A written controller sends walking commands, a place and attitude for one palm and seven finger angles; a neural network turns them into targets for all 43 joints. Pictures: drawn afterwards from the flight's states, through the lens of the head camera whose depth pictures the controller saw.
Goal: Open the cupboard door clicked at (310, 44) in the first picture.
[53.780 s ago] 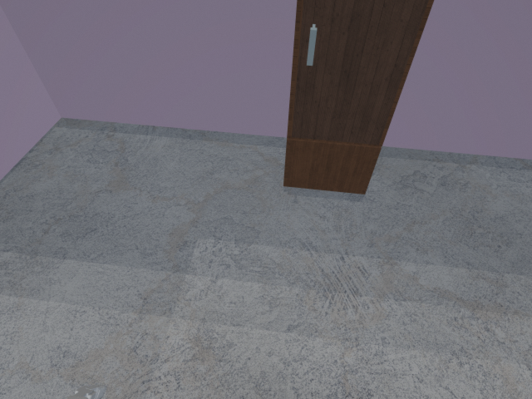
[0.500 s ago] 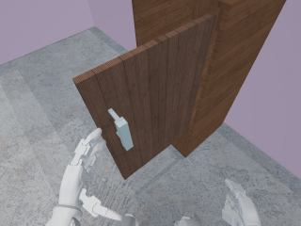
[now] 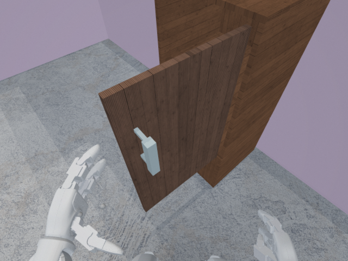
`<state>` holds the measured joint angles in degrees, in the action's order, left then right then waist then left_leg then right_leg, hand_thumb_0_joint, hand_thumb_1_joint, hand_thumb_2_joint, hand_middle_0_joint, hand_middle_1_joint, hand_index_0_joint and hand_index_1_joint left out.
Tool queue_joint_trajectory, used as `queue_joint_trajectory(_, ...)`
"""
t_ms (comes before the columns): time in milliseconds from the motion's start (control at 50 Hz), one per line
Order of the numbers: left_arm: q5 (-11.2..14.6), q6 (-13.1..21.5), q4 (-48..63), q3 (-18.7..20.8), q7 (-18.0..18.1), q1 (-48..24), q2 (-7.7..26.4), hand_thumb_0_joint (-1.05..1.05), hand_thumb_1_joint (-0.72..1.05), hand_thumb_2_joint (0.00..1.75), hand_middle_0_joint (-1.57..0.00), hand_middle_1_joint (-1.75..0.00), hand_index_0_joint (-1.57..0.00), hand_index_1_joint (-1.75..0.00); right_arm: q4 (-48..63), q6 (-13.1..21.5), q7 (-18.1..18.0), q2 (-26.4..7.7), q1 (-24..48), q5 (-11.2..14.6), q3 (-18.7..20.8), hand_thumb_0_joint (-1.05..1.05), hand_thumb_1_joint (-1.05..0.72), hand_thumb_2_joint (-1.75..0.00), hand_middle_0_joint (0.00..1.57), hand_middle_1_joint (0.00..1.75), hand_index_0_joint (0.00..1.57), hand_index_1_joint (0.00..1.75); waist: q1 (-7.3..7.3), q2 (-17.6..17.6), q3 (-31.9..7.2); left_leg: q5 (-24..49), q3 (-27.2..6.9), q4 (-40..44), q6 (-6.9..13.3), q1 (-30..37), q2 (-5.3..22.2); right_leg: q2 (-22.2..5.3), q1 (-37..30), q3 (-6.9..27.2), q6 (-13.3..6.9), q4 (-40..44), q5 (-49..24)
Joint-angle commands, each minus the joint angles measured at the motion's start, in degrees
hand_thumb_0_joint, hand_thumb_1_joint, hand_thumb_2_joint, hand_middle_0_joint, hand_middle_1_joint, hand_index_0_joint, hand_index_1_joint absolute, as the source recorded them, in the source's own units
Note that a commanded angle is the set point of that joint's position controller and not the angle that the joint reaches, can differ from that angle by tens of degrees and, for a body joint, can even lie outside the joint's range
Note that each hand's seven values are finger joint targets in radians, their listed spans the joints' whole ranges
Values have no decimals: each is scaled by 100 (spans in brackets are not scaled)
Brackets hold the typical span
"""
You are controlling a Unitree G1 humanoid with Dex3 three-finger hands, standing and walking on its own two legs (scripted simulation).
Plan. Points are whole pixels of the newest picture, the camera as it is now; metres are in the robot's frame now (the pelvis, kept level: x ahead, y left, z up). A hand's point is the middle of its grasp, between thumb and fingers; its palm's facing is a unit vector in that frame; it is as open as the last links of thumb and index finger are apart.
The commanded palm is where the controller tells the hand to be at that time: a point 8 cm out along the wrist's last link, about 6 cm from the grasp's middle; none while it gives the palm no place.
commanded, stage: draw the hand back to the body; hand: left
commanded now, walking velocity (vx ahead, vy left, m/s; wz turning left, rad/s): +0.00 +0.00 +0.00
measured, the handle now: (146, 151) +0.35 +0.09 +0.06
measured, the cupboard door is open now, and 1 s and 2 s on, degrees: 88 88 88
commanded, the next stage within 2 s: step back with the hand held close in 1.36 s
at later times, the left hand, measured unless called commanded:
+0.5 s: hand (47, 196) +0.20 +0.22 +0.14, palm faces +0.25 -0.91 -0.34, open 14.8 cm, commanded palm +0.17 +0.27 +0.17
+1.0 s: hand out of the picture +0.22 +0.27 +0.22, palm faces +0.45 -0.79 -0.42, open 8.9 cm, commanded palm +0.17 +0.31 +0.23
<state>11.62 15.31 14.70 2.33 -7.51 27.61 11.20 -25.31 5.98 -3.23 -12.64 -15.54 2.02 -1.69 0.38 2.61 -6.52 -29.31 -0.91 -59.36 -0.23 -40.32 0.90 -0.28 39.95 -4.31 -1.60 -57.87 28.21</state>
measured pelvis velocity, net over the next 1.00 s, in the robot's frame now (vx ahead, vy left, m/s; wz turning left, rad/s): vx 0.03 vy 0.01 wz -0.01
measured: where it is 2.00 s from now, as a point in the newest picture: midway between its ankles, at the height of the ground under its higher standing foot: outside the picture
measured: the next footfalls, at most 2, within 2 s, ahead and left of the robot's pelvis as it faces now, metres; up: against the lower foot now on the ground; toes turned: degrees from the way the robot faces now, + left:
none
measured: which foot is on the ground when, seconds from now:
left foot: down 0.00-1.00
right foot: down 0.00-1.00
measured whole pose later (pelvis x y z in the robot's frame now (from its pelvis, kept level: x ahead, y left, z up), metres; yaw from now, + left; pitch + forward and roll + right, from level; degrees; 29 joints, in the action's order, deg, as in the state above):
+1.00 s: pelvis +0.03 +0.01 +0.07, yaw -1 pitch -4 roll +0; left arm 3.0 3.8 23.0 19.0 6.8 27.0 19.9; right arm -36.0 6.1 -4.7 -13.2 -10.7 0.0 -2.1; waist 4.4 3.8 1.3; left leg -15.9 0.9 -24.2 0.7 -4.7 0.0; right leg -0.2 5.0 -2.6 -0.3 -23.2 14.7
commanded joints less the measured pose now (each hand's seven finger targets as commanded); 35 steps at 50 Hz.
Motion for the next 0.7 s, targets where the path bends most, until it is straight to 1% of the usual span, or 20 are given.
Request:
queue_joint_trajectory(0,154,198,1324,343,-95,-23,482,0,-50,30,-15,-30,-15,-30,973,431,-71,-659,434,7,245,0,-90,-90,20,30,20,30,-54,-206,-655,1205,-104,1133,115,552,-176,96,-979,220,60,1288,-1196)
queue_joint_trajectory(40,188,140,1424,457,-162,32,579,0,-50,30,-15,-30,-15,-30,978,478,-76,-673,419,6,234,0,-90,-90,20,30,20,30,-5,-205,-713,1229,-117,1239,104,666,-172,93,-1076,184,65,1321,-1220)
queue_joint_trajectory(80,232,69,1490,559,-218,-29,643,0,-50,30,-15,-30,-15,-30,949,513,-92,-682,415,25,219,0,-90,-90,20,30,20,30,-9,-133,-603,1280,-137,1332,95,797,-162,110,-1098,130,53,1366,-1276)
queue_joint_trajectory(100,269,33,1562,637,-237,-7,706,0,-50,30,-15,-30,-15,-30,958,533,-106,-687,446,14,210,0,-90,-90,20,30,20,30,40,-103,-599,1348,-145,1366,100,826,-160,117,-1176,118,40,1383,-1325)
queue_joint_trajectory(160,361,-41,1660,836,-290,62,766,0,-50,30,-15,-30,-15,-30,908,599,-117,-667,450,40,196,0,-90,-90,20,30,20,30,92,-40,-606,1508,-153,1498,67,1027,-147,124,-1321,53,42,1428,-1509)
queue_joint_trajectory(180,376,-61,1778,814,-304,-30,767,0,-47,32,-15,-30,-15,-30,909,626,-115,-676,460,45,179,0,-90,-90,20,30,20,30,80,49,-583,1511,-174,1551,61,1097,-147,132,-1313,27,44,1444,-1503)
queue_joint_trajectory(260,473,-236,1830,999,-425,47,861,0,-32,37,-16,-30,-16,-30,815,704,-135,-688,481,48,160,0,-90,-90,20,30,20,30,121,26,-574,1766,-198,1688,52,1286,-138,137,-1552,-12,44,1550,-1774)
queue_joint_trajectory(280,-446,-425,2269,1204,406,-145,1778,0,-29,39,-16,-30,-16,-30,774,615,-268,-670,508,-39,180,0,-90,-90,20,30,20,30,328,101,-658,1895,-102,1928,121,1401,-95,-34,-1817,320,-19,1889,-1778)
queue_joint_trajectory(300,-554,-623,2128,1108,795,186,1408,0,-26,40,-16,-30,-16,-30,711,586,-302,-562,496,-92,137,0,-90,-90,20,30,20,30,230,-41,-370,1763,-75,2023,121,1442,-112,-51,-1781,285,6,2090,-1643)
queue_joint_trajectory(320,-681,-756,2086,833,1001,316,1111,0,-22,42,-16,-30,-16,-30,658,534,-302,-547,523,-102,100,0,-90,-90,20,30,20,30,187,-12,-218,1775,-82,2120,132,1560,-90,-76,-1844,240,27,2155,-1637)
queue_joint_trajectory(340,-758,-848,2035,816,1145,360,1077,0,-18,43,-16,-30,-16,-30,598,480,-303,-548,543,-100,98,0,-90,-90,20,30,20,30,174,111,-114,1852,-77,2200,130,1672,-65,-79,-1909,214,31,2237,-1664)
queue_joint_trajectory(380,-875,-903,2120,818,1329,215,1124,0,-12,47,-16,-30,-16,-30,531,436,-304,-574,590,-119,78,0,-90,-90,20,30,20,30,147,94,-80,1968,-109,2394,124,1941,-39,-67,-2054,156,38,2383,-1694)
queue_joint_trajectory(400,-915,-910,2175,889,1406,175,1239,0,-8,48,-16,-30,-16,-30,495,448,-313,-608,662,-138,82,0,-90,-90,20,30,20,30,178,17,-169,2080,-100,2484,143,2071,-42,-68,-2248,159,29,2486,-1804)
queue_joint_trajectory(460,-988,-920,2128,973,1529,12,1281,0,2,52,-17,-30,-17,-30,378,450,-337,-583,747,-160,56,0,-90,-90,20,30,20,30,165,17,56,2054,-70,2788,139,2364,-31,-65,-2405,138,57,2739,-1769)
queue_joint_trajectory(500,-1002,-917,1990,1126,1584,-133,1389,0,9,55,-17,-30,-17,-30,274,461,-356,-613,857,-172,60,0,-90,-90,20,30,20,30,195,-122,185,2032,-70,2981,141,2483,-20,-54,-2598,129,48,2938,-1742)
queue_joint_trajectory(520,-1005,-901,2044,1125,1590,-202,1363,0,13,57,-17,-30,-17,-30,256,476,-355,-599,882,-180,52,0,-90,-90,20,30,20,30,191,-64,178,2091,-70,3074,141,2596,-20,-61,-2676,138,52,2986,-1794)
queue_joint_trajectory(560,-1013,-876,2072,1235,1601,-223,1397,0,20,60,-18,-30,-18,-30,175,492,-339,-590,902,-196,40,0,-90,-90,20,30,20,30,235,157,160,2383,-84,3244,112,2787,-10,-61,-2906,116,39,3070,-1975)
queue_joint_trajectory(600,-1018,-868,2015,1436,1616,-208,1537,0,27,63,-18,-30,-18,-30,90,501,-329,-614,962,-207,65,0,-90,-90,20,30,20,30,285,61,94,2687,-67,3344,104,2948,6,-56,-3146,118,34,3178,-2196)
queue_joint_trajectory(640,-1015,-858,2079,1434,1593,-195,1469,0,34,66,-18,-30,-18,-30,42,509,-295,-590,968,-223,68,0,-90,-90,20,30,20,30,286,227,115,3113,-34,3434,77,3136,26,-64,-3263,115,48,3238,-2466)
queue_joint_trajectory(680,-991,-850,2094,1602,1581,-136,1536,0,41,69,-18,-30,-18,-30,-7,497,-258,-594,987,-234,93,0,-90,-90,20,30,20,30,316,42,75,3369,-23,3513,67,3243,48,-48,-3425,108,55,3315,-2659)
